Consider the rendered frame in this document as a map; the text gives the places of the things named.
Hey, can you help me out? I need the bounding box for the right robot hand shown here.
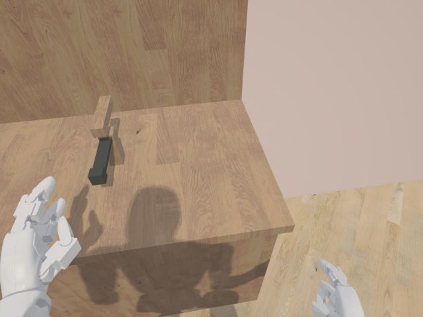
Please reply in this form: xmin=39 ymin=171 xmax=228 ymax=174
xmin=313 ymin=258 xmax=365 ymax=317

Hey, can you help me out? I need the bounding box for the left robot forearm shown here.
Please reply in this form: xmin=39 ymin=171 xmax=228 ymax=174
xmin=0 ymin=289 xmax=52 ymax=317

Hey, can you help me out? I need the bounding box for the tap lever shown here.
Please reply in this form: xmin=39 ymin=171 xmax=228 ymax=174
xmin=88 ymin=137 xmax=112 ymax=186

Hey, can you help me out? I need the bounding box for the left robot hand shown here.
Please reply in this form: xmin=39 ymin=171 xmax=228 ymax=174
xmin=0 ymin=176 xmax=81 ymax=298

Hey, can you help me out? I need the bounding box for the counter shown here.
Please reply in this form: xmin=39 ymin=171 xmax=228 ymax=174
xmin=0 ymin=0 xmax=295 ymax=317

